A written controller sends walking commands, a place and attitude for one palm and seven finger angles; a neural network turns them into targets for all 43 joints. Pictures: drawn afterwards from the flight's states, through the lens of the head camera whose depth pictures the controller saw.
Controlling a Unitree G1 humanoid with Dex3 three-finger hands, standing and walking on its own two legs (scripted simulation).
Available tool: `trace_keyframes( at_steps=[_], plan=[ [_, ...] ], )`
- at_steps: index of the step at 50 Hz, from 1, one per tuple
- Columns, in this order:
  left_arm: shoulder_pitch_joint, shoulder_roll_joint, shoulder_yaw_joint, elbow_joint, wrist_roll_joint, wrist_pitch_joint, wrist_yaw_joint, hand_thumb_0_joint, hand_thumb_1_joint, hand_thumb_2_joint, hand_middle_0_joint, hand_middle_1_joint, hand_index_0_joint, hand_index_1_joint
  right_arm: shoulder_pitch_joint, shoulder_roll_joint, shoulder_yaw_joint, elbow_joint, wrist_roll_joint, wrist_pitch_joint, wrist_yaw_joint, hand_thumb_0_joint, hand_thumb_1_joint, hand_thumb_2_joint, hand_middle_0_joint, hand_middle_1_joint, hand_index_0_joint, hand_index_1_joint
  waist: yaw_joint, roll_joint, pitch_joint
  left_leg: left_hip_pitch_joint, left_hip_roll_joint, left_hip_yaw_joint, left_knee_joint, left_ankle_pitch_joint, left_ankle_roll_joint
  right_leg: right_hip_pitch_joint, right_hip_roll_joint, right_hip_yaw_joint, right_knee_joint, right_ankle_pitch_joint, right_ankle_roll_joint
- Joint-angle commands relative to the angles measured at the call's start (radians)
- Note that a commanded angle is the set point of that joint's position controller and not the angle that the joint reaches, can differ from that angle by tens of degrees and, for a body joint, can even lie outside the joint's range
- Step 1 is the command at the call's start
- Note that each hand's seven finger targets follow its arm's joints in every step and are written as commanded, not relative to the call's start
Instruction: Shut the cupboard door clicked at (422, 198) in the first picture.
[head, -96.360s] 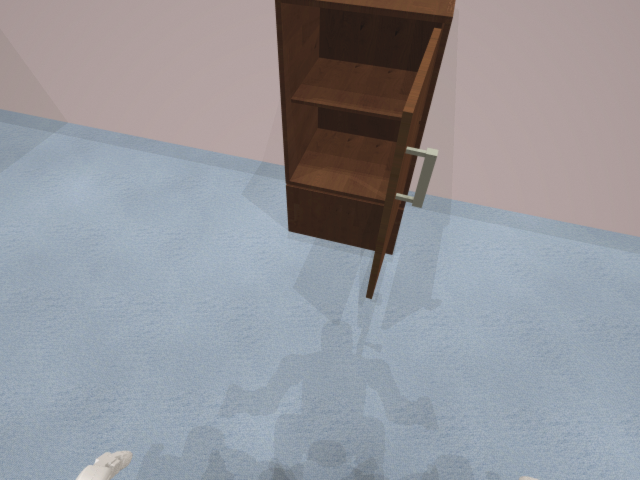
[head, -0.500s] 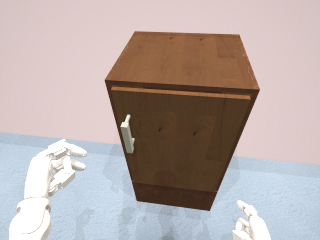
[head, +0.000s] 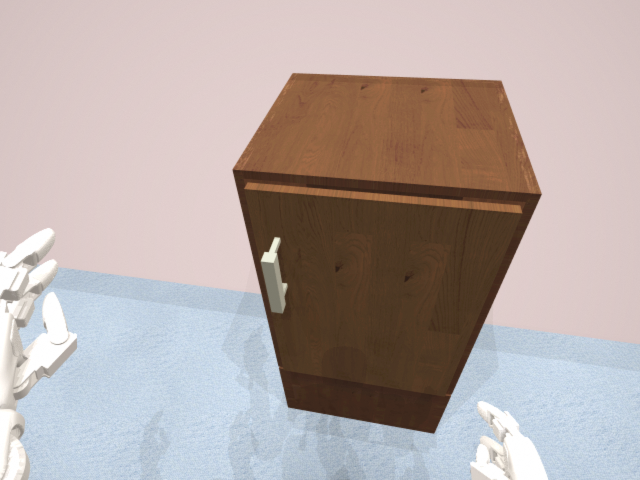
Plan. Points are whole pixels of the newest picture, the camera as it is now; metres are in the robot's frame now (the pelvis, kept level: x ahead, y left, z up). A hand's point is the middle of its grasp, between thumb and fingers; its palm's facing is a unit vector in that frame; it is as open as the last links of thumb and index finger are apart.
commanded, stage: draw the hand back to the body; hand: left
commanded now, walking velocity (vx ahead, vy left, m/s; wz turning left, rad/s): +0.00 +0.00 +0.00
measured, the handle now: (277, 275) +0.46 +0.15 -0.05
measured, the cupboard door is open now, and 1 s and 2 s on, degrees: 0 0 0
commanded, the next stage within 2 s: step back with the hand held close in 0.22 s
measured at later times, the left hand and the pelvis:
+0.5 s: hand (84, 341) +0.19 +0.25 +0.16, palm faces +0.44 -0.79 -0.43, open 7.5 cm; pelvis -0.01 -0.01 +0.00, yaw +0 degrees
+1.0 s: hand (42, 394) +0.14 +0.27 +0.15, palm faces +0.42 -0.78 -0.47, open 7.4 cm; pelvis -0.06 +0.01 -0.01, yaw -2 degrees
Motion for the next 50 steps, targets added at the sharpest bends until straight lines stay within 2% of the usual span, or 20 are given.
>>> trace_keyframes(
  at_steps=[1,4,8,11,14,17,18,19,20,24,26,30,32,33,37,39,41,45,47,50],
  plan=[
    [-0.109,0.188,0.093,-0.193,-0.002,-0.056,0.013,0.0,0.9,0.9,-0.2,-0.3,-0.2,-0.3,-0.125,-0.103,-0.042,-0.162,0.004,-0.055,-0.015,0.0,-0.9,-0.9,0.2,0.3,0.2,0.3,-0.013,-0.039,-0.07,-0.095,0.115,-0.065,-0.103,0.221,-0.09,0.087,-0.052,0.036,-0.047,0.107,0.0],
    [-0.12,0.213,0.111,-0.245,0.001,-0.065,0.016,0.0,0.9,0.9,-0.2,-0.3,-0.2,-0.3,-0.131,-0.098,-0.039,-0.163,0.002,-0.063,-0.017,0.0,-0.9,-0.9,0.2,0.3,0.2,0.3,-0.004,0.013,-0.115,-0.079,0.115,-0.067,-0.101,0.276,-0.098,0.124,-0.054,0.038,-0.037,0.151,-0.004],
    [-0.095,0.213,0.116,-0.248,-0.001,-0.061,0.018,0.0,0.9,0.9,-0.2,-0.3,-0.2,-0.3,-0.134,-0.091,-0.033,-0.155,0.001,-0.072,-0.017,0.0,-0.9,-0.9,0.2,0.3,0.2,0.3,-0.001,0.047,-0.094,-0.081,0.113,-0.063,-0.099,0.312,-0.105,0.126,-0.054,0.041,-0.043,0.181,-0.007],
    [-0.081,0.202,0.117,-0.19,-0.006,-0.056,0.016,0.0,0.9,0.9,-0.2,-0.3,-0.2,-0.3,-0.133,-0.09,-0.033,-0.152,0.002,-0.064,-0.014,0.0,-0.9,-0.9,0.2,0.3,0.2,0.3,-0.004,-0.013,-0.023,-0.112,0.114,-0.063,-0.114,0.248,-0.101,0.096,-0.049,0.038,-0.058,0.131,-0.005],
    [-0.088,0.185,0.104,-0.17,-0.007,-0.058,0.01,0.0,0.9,0.9,-0.2,-0.3,-0.2,-0.3,-0.135,-0.092,-0.037,-0.154,0.006,-0.056,-0.013,0.0,-0.9,-0.9,0.2,0.3,0.2,0.3,-0.009,-0.02,0.0,-0.117,0.117,-0.061,-0.121,0.206,-0.093,0.082,-0.049,0.041,-0.068,0.094,-0.003],
    [-0.074,0.192,0.113,-0.164,-0.01,-0.062,0.007,0.0,0.9,0.9,-0.2,-0.3,-0.2,-0.3,-0.138,-0.095,-0.041,-0.153,0.006,-0.057,-0.013,0.0,-0.9,-0.9,0.2,0.3,0.2,0.3,-0.006,-0.03,-0.029,-0.113,0.112,-0.052,-0.117,0.188,-0.081,0.096,-0.052,0.047,-0.077,0.088,0.0],
    [-0.195,0.305,0.237,-0.261,-0.003,-0.11,0.023,0.0,0.9,0.9,-0.2,-0.3,-0.2,-0.3,-0.124,-0.135,-0.06,-0.187,0.003,-0.038,-0.016,0.0,-0.9,-0.9,0.2,0.3,0.2,0.3,-0.046,-0.024,-0.006,-0.215,0.133,-0.101,-0.081,0.082,-0.054,0.075,-0.12,0.18,-0.098,0.114,-0.013],
    [-0.089,0.236,0.194,-0.171,-0.009,-0.121,0.02,0.0,0.9,0.9,-0.2,-0.3,-0.2,-0.3,-0.107,-0.121,-0.06,-0.161,-0.003,-0.025,-0.018,0.0,-0.9,-0.9,0.2,0.3,0.2,0.3,-0.054,-0.061,-0.03,-0.188,0.118,-0.097,-0.035,0.056,-0.048,0.038,-0.167,0.216,-0.121,0.084,-0.031],
    [-0.062,0.199,0.15,-0.161,-0.006,-0.123,0.017,0.0,0.9,0.9,-0.2,-0.3,-0.2,-0.3,-0.113,-0.118,-0.061,-0.16,-0.004,-0.013,-0.013,0.0,-0.9,-0.9,0.2,0.3,0.2,0.3,-0.06,-0.073,-0.025,-0.159,0.113,-0.091,-0.004,0.053,-0.045,-0.012,-0.187,0.241,-0.149,0.046,-0.037],
    [0.0,0.195,0.142,-0.206,-0.002,-0.153,0.028,0.0,0.9,0.9,-0.2,-0.3,-0.2,-0.3,-0.106,-0.12,-0.074,-0.161,-0.002,0.015,-0.006,0.0,-0.9,-0.9,0.2,0.3,0.2,0.3,-0.071,-0.064,-0.103,-0.165,0.116,-0.095,0.061,0.076,-0.057,-0.03,-0.245,0.261,-0.117,0.072,-0.07],
    [0.024,0.216,0.16,-0.235,-0.003,-0.161,0.038,0.0,0.9,0.9,-0.2,-0.3,-0.2,-0.3,-0.106,-0.123,-0.079,-0.166,-0.001,0.026,-0.01,0.0,-0.9,-0.9,0.2,0.3,0.2,0.3,-0.072,-0.052,-0.134,-0.17,0.127,-0.099,0.041,0.121,-0.06,-0.018,-0.235,0.233,-0.072,0.124,-0.063],
    [0.066,0.262,0.209,-0.29,-0.008,-0.16,0.047,0.0,0.9,0.9,-0.2,-0.3,-0.2,-0.3,-0.113,-0.132,-0.084,-0.191,0.002,0.05,-0.027,0.0,-0.9,-0.9,0.2,0.3,0.2,0.3,-0.063,-0.003,-0.193,-0.204,0.176,-0.133,-0.02,0.402,-0.085,0.069,-0.153,0.138,0.093,0.354,-0.021],
    [0.064,0.285,0.234,-0.291,-0.009,-0.149,0.049,0.0,0.9,0.9,-0.2,-0.3,-0.2,-0.3,-0.121,-0.134,-0.087,-0.198,-0.001,0.062,-0.037,0.0,-0.9,-0.9,0.2,0.3,0.2,0.3,-0.059,0.003,-0.2,-0.216,0.189,-0.137,-0.022,0.507,-0.091,0.08,-0.13,0.123,0.128,0.399,-0.005],
    [0.071,0.267,0.219,-0.287,-0.009,-0.143,0.047,0.0,0.9,0.9,-0.2,-0.3,-0.2,-0.3,-0.115,-0.13,-0.087,-0.204,-0.001,0.069,-0.039,0.0,-0.9,-0.9,0.2,0.3,0.2,0.3,-0.061,-0.008,-0.193,-0.224,0.195,-0.137,-0.016,0.526,-0.093,0.083,-0.126,0.125,0.134,0.408,-0.003],
    [0.09,0.26,0.222,-0.248,-0.011,-0.13,0.05,0.0,0.9,0.9,-0.2,-0.3,-0.2,-0.3,-0.111,-0.139,-0.095,-0.21,0.001,0.086,-0.043,0.0,-0.9,-0.9,0.2,0.3,0.2,0.3,-0.064,-0.06,-0.179,-0.295,0.194,-0.139,-0.018,0.352,-0.073,0.085,-0.14,0.161,0.122,0.356,-0.006],
    [0.09,0.244,0.203,-0.242,-0.007,-0.128,0.05,0.0,0.9,0.9,-0.2,-0.3,-0.2,-0.3,-0.111,-0.138,-0.093,-0.216,0.004,0.092,-0.043,0.0,-0.9,-0.9,0.2,0.3,0.2,0.3,-0.067,-0.078,-0.146,-0.348,0.198,-0.156,-0.042,0.2,-0.056,0.066,-0.139,0.179,0.111,0.25,-0.004],
    [0.078,0.243,0.2,-0.24,0.002,-0.131,0.052,0.0,0.9,0.9,-0.2,-0.3,-0.2,-0.3,-0.115,-0.142,-0.089,-0.22,0.003,0.093,-0.045,0.0,-0.9,-0.9,0.2,0.3,0.2,0.3,-0.067,-0.057,-0.099,-0.434,0.211,-0.182,-0.093,0.005,-0.025,0.057,-0.121,0.183,0.108,0.113,0.011],
    [0.025,0.241,0.2,-0.266,0.032,-0.149,0.055,0.0,0.9,0.9,-0.2,-0.3,-0.2,-0.3,-0.113,-0.148,-0.084,-0.23,-0.001,0.08,-0.052,0.0,-0.9,-0.9,0.2,0.3,0.2,0.3,-0.071,0.0,-0.049,-0.633,0.251,-0.243,-0.201,-0.316,0.027,0.14,-0.074,0.159,0.184,0.035,0.035],
    [-0.019,0.258,0.218,-0.279,0.048,-0.155,0.059,0.0,0.9,0.9,-0.2,-0.3,-0.2,-0.3,-0.112,-0.154,-0.086,-0.233,-0.009,0.073,-0.058,0.0,-0.9,-0.9,0.2,0.3,0.2,0.3,-0.067,0.029,-0.037,-0.719,0.275,-0.28,-0.245,-0.395,0.044,0.195,-0.048,0.144,0.235,0.044,0.045],
    [-0.059,0.242,0.206,-0.283,0.061,-0.162,0.056,0.0,0.9,0.9,-0.2,-0.3,-0.2,-0.3,-0.095,-0.147,-0.087,-0.234,-0.014,0.063,-0.059,0.0,-0.9,-0.9,0.2,0.3,0.2,0.3,-0.071,-0.005,-0.036,-0.765,0.28,-0.269,-0.223,-0.413,0.057,0.23,-0.042,0.149,0.266,0.075,0.046]
  ],
)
